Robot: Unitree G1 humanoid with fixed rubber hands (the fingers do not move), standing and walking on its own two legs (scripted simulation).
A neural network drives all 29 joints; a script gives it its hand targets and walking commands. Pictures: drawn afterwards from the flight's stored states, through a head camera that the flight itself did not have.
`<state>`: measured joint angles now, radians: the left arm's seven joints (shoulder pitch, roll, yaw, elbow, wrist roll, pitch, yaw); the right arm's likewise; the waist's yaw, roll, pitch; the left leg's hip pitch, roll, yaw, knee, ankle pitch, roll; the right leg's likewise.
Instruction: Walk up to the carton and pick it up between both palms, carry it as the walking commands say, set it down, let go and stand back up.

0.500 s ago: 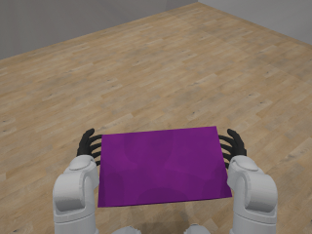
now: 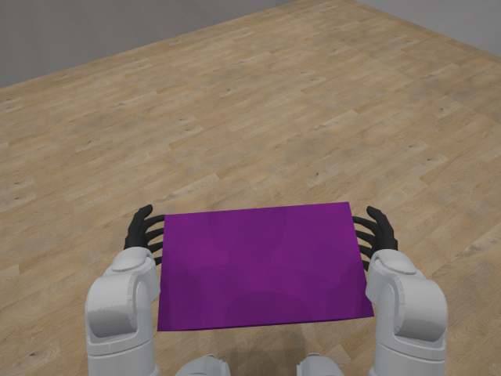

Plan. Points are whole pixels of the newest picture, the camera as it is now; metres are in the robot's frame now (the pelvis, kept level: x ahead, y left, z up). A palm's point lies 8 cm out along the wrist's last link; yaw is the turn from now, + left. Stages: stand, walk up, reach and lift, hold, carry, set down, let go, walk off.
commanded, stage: carry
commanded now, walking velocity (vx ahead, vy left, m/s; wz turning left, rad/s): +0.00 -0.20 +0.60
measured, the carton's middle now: (260, 274) +0.27 +0.00 +0.00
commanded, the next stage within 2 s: none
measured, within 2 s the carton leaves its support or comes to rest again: neither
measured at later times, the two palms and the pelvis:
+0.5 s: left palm (114, 274) +0.24 +0.20 +0.09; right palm (350, 241) +0.29 -0.13 +0.07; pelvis -0.01 -0.01 +0.00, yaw +7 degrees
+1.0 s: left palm (63, 348) +0.14 +0.23 +0.09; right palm (303, 229) +0.31 -0.06 +0.08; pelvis -0.02 -0.05 +0.01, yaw +26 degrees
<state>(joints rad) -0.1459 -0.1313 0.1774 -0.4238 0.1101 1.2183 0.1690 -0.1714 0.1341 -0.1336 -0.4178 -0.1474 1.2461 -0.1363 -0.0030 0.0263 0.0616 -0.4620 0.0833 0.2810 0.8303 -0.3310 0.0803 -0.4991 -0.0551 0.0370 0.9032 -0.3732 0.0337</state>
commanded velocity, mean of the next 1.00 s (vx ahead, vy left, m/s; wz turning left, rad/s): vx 0.00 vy -0.20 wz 0.60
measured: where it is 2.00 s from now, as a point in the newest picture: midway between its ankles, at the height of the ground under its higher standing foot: outside the picture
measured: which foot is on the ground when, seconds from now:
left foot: down 0.00-0.56, up 0.58-0.80, down 0.82-1.00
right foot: down 0.00-0.24, up 0.26-0.48, down 0.50-0.84, up 0.86-1.00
